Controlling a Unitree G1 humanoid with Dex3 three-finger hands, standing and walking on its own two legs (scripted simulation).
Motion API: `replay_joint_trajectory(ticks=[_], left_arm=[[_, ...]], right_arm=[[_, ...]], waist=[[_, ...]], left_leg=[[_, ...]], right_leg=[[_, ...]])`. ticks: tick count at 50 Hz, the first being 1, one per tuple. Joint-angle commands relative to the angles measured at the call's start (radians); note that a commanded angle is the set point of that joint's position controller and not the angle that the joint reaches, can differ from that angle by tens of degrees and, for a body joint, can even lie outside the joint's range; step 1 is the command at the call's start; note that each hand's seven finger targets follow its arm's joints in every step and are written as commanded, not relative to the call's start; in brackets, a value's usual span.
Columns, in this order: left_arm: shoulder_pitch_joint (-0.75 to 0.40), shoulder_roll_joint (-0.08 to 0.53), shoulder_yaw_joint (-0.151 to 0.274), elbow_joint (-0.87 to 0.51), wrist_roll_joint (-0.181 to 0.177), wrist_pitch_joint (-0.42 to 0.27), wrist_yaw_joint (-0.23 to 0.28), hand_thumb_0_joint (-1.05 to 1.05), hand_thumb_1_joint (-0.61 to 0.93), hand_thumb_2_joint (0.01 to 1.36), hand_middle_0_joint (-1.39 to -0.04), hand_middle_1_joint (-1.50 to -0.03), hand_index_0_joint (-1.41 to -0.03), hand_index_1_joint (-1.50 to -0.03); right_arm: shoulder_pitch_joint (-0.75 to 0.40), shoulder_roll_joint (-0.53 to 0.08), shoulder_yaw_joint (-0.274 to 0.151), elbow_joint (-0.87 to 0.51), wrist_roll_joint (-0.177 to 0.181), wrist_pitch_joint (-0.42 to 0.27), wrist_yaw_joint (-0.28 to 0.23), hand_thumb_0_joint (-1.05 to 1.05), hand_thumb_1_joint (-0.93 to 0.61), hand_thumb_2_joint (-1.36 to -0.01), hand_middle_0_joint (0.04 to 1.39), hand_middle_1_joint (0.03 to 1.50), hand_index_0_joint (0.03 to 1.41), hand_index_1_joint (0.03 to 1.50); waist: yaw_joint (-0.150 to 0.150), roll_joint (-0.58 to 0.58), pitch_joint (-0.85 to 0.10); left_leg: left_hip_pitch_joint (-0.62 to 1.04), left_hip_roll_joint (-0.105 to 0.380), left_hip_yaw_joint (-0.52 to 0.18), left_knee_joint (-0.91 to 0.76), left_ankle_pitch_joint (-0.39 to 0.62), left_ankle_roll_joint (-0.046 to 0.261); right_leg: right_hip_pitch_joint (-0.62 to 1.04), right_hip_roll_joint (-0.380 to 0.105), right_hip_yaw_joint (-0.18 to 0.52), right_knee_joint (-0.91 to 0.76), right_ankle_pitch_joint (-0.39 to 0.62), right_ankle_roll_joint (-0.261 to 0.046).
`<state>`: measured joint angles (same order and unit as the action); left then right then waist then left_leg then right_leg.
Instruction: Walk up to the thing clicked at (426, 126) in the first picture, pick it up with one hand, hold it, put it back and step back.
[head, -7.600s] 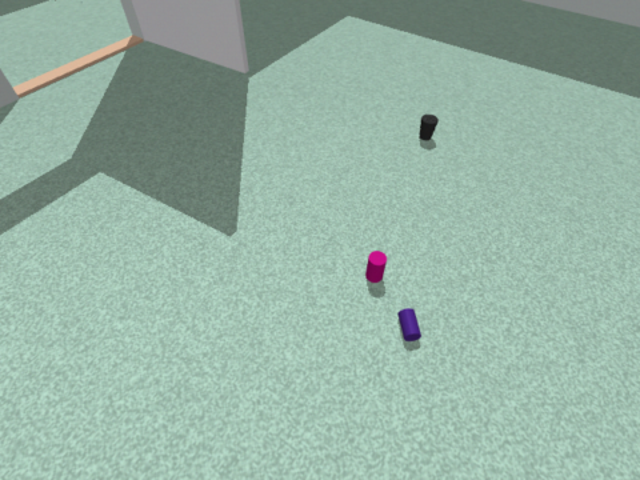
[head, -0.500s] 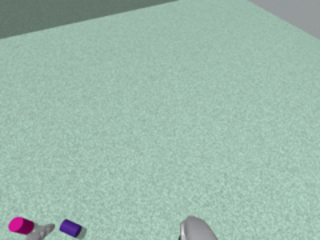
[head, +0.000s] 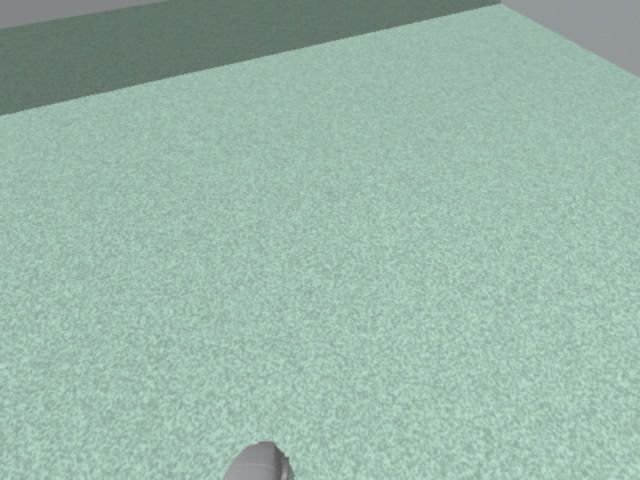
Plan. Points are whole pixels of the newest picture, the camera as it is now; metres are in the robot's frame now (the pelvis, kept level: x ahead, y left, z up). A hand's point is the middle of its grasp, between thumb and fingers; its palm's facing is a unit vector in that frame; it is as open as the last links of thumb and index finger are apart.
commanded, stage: walk up
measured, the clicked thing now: out of the picture +0.76 +1.36 -0.71
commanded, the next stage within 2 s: stand in 1.38 s
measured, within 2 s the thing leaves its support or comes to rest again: neither
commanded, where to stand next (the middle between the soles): +0.22 +0.00 m, yaw -1 degrees
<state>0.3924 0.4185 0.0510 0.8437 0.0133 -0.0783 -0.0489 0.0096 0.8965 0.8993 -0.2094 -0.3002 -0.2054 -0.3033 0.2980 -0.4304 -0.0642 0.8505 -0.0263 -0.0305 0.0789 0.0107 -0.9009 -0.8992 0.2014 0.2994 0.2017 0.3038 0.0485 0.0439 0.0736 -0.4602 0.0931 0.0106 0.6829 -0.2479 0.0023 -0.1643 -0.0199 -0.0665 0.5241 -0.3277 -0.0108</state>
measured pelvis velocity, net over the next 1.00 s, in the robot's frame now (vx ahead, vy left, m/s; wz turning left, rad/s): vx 0.16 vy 0.02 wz -0.01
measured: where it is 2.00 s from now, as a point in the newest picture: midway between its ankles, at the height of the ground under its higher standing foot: outside the picture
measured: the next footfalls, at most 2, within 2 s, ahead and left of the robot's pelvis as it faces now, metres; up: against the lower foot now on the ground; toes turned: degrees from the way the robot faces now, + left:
left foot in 0.04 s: +0.15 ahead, +0.14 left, +0.00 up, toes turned +5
right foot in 0.48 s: +0.28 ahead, -0.10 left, +0.00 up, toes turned -4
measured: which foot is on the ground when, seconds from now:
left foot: up 0.00-0.02, down 0.04-0.50, up 0.52-0.74, down 0.76-1.00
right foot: down 0.00-0.08, up 0.10-0.46, down 0.48-1.00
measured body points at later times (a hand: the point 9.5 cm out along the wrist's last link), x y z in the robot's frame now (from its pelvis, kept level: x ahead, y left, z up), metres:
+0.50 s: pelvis +0.14 +0.01 -0.01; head +0.19 +0.00 +0.43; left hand +0.25 +0.32 -0.12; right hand +0.18 -0.30 -0.14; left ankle +0.11 +0.14 -0.73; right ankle +0.24 -0.10 -0.73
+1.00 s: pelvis +0.16 +0.02 +0.00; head +0.16 +0.04 +0.45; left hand +0.26 +0.32 -0.13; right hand +0.21 -0.30 -0.11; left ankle +0.16 +0.15 -0.73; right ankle +0.24 -0.10 -0.73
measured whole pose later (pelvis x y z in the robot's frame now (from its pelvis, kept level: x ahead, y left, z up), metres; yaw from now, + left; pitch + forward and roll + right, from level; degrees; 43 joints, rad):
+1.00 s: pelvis +0.16 +0.02 +0.00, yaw +0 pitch -3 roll +0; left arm 0.10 0.37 0.02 1.05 0.00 0.01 -0.03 0.01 0.90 0.90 -0.21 -0.30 -0.20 -0.30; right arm 0.20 -0.38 0.01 1.07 -0.02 -0.03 0.00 0.01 -0.90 -0.90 0.20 0.30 0.20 0.30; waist 0.01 -0.05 0.06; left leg -0.18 0.01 0.00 0.52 -0.29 -0.01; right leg -0.29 -0.03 -0.05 0.48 -0.14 -0.01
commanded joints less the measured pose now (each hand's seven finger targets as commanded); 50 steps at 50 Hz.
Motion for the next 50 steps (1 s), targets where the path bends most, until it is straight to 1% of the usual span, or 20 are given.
replay_joint_trajectory(ticks=[1,2,3,4,5,6,9,14,18,23,24,25,26,27,30,37,39,41,47,50], left_arm=[[-0.086,0.262,0.073,-0.098,-0.002,-0.018,0.018,0.0,0.9,0.9,-0.2,-0.3,-0.2,-0.3],[-0.065,0.223,0.058,-0.1,0.001,-0.017,0.02,0.0,0.9,0.9,-0.2,-0.3,-0.2,-0.3],[-0.006,0.156,0.036,-0.099,-0.005,-0.015,0.019,0.0,0.9,0.9,-0.2,-0.3,-0.2,-0.3],[0.025,0.105,0.022,-0.094,-0.015,-0.01,0.019,0.0,0.9,0.9,-0.2,-0.3,-0.2,-0.3],[0.017,0.214,0.048,-0.067,-0.007,0.002,0.036,0.0,0.9,0.9,-0.2,-0.3,-0.2,-0.3],[-0.024,0.244,0.046,-0.064,-0.004,0.003,0.042,0.0,0.9,0.9,-0.2,-0.3,-0.2,-0.3],[0.0,0.212,0.048,-0.028,-0.021,0.008,0.031,0.0,0.9,0.9,-0.2,-0.3,-0.2,-0.3],[-0.045,0.169,0.042,-0.036,-0.02,0.027,0.013,0.0,0.9,0.9,-0.2,-0.3,-0.2,-0.3],[-0.128,0.122,0.031,-0.049,-0.014,0.028,0.024,0.0,0.9,0.9,-0.2,-0.3,-0.2,-0.3],[-0.088,0.137,0.039,0.017,-0.005,0.021,0.045,0.0,0.9,0.9,-0.2,-0.3,-0.2,-0.3],[-0.058,0.189,0.053,0.026,-0.002,0.012,0.052,0.0,0.9,0.9,-0.2,-0.3,-0.2,-0.3],[-0.069,0.238,0.065,0.012,0.001,0.007,0.057,0.0,0.9,0.9,-0.2,-0.3,-0.2,-0.3],[-0.131,0.224,0.049,-0.006,-0.01,0.012,0.057,0.0,0.9,0.9,-0.2,-0.3,-0.2,-0.3],[-0.19,0.233,0.05,-0.013,-0.006,0.023,0.06,0.0,0.9,0.9,-0.2,-0.3,-0.2,-0.3],[-0.256,0.184,0.029,-0.007,0.001,0.036,0.063,0.0,0.9,0.9,-0.2,-0.3,-0.2,-0.3],[-0.349,0.188,0.037,0.008,-0.002,0.067,0.053,0.0,0.9,0.9,-0.2,-0.3,-0.2,-0.3],[-0.347,0.148,0.026,0.017,-0.011,0.077,0.048,0.0,0.9,0.9,-0.2,-0.3,-0.2,-0.3],[-0.343,0.136,0.022,0.059,-0.016,0.081,0.042,0.0,0.9,0.9,-0.2,-0.3,-0.2,-0.3],[-0.353,0.134,0.017,0.135,-0.016,0.063,0.034,0.0,0.9,0.9,-0.2,-0.3,-0.2,-0.3],[-0.364,0.134,0.006,0.161,-0.02,0.065,0.029,0.0,0.9,0.9,-0.2,-0.3,-0.2,-0.3]], right_arm=[[0.049,-0.175,-0.071,-0.054,0.0,-0.049,-0.013,0.0,-0.9,-0.9,0.2,0.3,0.2,0.3],[0.135,-0.197,-0.078,-0.029,0.0,-0.056,-0.024,0.0,-0.9,-0.9,0.2,0.3,0.2,0.3],[0.205,-0.257,-0.097,-0.017,-0.008,-0.065,-0.036,0.0,-0.9,-0.9,0.2,0.3,0.2,0.3],[0.184,-0.316,-0.103,-0.05,-0.01,-0.072,-0.045,0.0,-0.9,-0.9,0.2,0.3,0.2,0.3],[0.168,-0.336,-0.105,-0.058,0.021,-0.069,-0.043,0.0,-0.9,-0.9,0.2,0.3,0.2,0.3],[0.147,-0.314,-0.102,-0.056,0.03,-0.065,-0.046,0.0,-0.9,-0.9,0.2,0.3,0.2,0.3],[0.08,-0.226,-0.062,-0.076,0.029,-0.075,-0.058,0.0,-0.9,-0.9,0.2,0.3,0.2,0.3],[0.056,-0.219,-0.058,-0.1,0.026,-0.077,-0.066,0.0,-0.9,-0.9,0.2,0.3,0.2,0.3],[0.046,-0.2,-0.041,-0.097,0.02,-0.06,-0.079,0.0,-0.9,-0.9,0.2,0.3,0.2,0.3],[-0.01,-0.173,-0.021,-0.091,0.046,-0.024,-0.088,0.0,-0.9,-0.9,0.2,0.3,0.2,0.3],[0.008,-0.124,-0.004,-0.09,0.052,-0.024,-0.087,0.0,-0.9,-0.9,0.2,0.3,0.2,0.3],[0.062,-0.07,0.019,-0.087,0.056,-0.02,-0.086,0.0,-0.9,-0.9,0.2,0.3,0.2,0.3],[0.087,-0.103,0.015,-0.051,0.048,0.002,-0.097,0.0,-0.9,-0.9,0.2,0.3,0.2,0.3],[0.065,-0.145,0.001,-0.031,0.043,0.01,-0.106,0.0,-0.9,-0.9,0.2,0.3,0.2,0.3],[0.047,-0.153,0.001,0.027,0.047,0.012,-0.098,0.0,-0.9,-0.9,0.2,0.3,0.2,0.3],[0.045,-0.137,0.006,0.124,0.019,0.002,-0.099,0.0,-0.9,-0.9,0.2,0.3,0.2,0.3],[0.01,-0.168,-0.002,0.128,0.005,-0.008,-0.101,0.0,-0.9,-0.9,0.2,0.3,0.2,0.3],[-0.147,-0.221,-0.004,0.103,0.005,-0.017,-0.094,0.0,-0.9,-0.9,0.2,0.3,0.2,0.3],[-0.174,-0.17,0.025,0.148,0.011,-0.034,-0.088,0.0,-0.9,-0.9,0.2,0.3,0.2,0.3],[-0.186,-0.163,0.031,0.16,0.015,-0.027,-0.089,0.0,-0.9,-0.9,0.2,0.3,0.2,0.3]], waist=[[-0.087,-0.111,-0.047],[-0.123,-0.024,-0.098],[-0.15,0.184,-0.157],[-0.115,0.277,-0.104],[-0.12,0.169,-0.085],[-0.11,0.114,-0.035],[-0.06,0.067,0.02],[-0.058,0.117,0.015],[-0.064,0.116,-0.001],[-0.013,0.007,-0.121],[0.007,-0.12,-0.174],[-0.004,-0.299,-0.228],[-0.029,-0.211,-0.215],[-0.024,-0.238,-0.185],[-0.053,-0.237,-0.13],[-0.071,-0.215,-0.146],[-0.063,-0.128,-0.126],[-0.015,-0.003,-0.047],[-0.015,0.053,-0.069],[-0.02,0.043,-0.07]], left_leg=[[0.295,-0.049,0.069,-0.125,0.033,0.02],[0.412,-0.067,0.056,-0.154,-0.005,0.034],[0.522,0.067,-0.167,-0.294,-0.201,0.084],[0.566,0.27,-0.569,-0.405,-0.253,0.152],[0.516,0.349,-0.656,-0.42,-0.245,0.24],[0.449,0.34,-0.608,-0.401,-0.12,0.257],[0.339,0.189,-0.237,-0.372,0.283,0.147],[0.298,0.159,-0.088,-0.383,0.358,0.202],[0.252,0.139,0.0,-0.273,0.709,0.188],[0.207,0.072,0.015,-0.029,0.444,0.114],[0.154,0.031,0.036,0.094,0.255,0.078],[0.047,-0.06,0.054,0.243,-0.145,0.034],[0.074,-0.078,-0.028,0.252,-0.37,0.028],[0.092,-0.054,-0.028,0.241,-0.423,0.029],[0.107,-0.054,-0.035,0.188,-0.339,0.017],[0.263,-0.086,0.028,-0.124,-0.055,0.001],[0.295,-0.028,-0.073,-0.225,0.011,0.021],[0.079,0.095,-0.261,-0.341,-0.221,0.093],[0.133,0.058,-0.169,-0.348,0.017,0.046],[0.15,0.051,-0.155,-0.386,-0.051,0.04]], right_leg=[[-0.214,-0.204,0.153,-0.069,-0.01,-0.16],[-0.234,-0.164,0.113,0.098,0.09,-0.133],[-0.321,-0.075,0.032,0.401,0.124,-0.087],[-0.542,0.07,0.041,0.559,-0.153,-0.03],[-0.541,0.016,0.112,0.637,-0.209,-0.042],[-0.538,-0.015,0.144,0.669,-0.186,-0.049],[-0.428,-0.046,0.193,0.568,-0.037,-0.041],[-0.367,-0.056,0.108,0.394,0.061,0.002],[-0.235,-0.038,0.032,0.221,0.148,-0.003],[0.03,0.014,0.023,-0.023,0.321,-0.043],[0.132,-0.069,0.1,-0.051,0.502,-0.066],[0.203,-0.282,0.399,-0.108,0.613,-0.141],[0.12,-0.349,0.485,-0.119,0.505,-0.235],[0.05,-0.353,0.499,-0.125,0.384,-0.266],[-0.052,-0.234,0.319,-0.149,0.221,-0.184],[-0.146,-0.202,0.239,-0.12,0.032,-0.138],[-0.208,-0.174,0.218,-0.099,-0.045,-0.082],[-0.12,-0.07,0.145,-0.047,-0.111,-0.02],[0.015,-0.086,0.118,-0.097,0.151,-0.032],[0.026,-0.093,0.129,-0.134,0.115,-0.024]])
